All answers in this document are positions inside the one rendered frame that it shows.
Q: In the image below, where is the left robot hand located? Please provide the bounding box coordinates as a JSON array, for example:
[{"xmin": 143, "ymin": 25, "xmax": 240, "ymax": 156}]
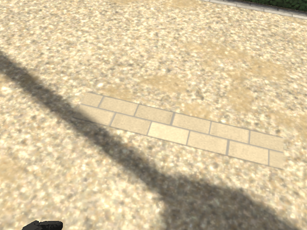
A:
[{"xmin": 22, "ymin": 220, "xmax": 63, "ymax": 230}]

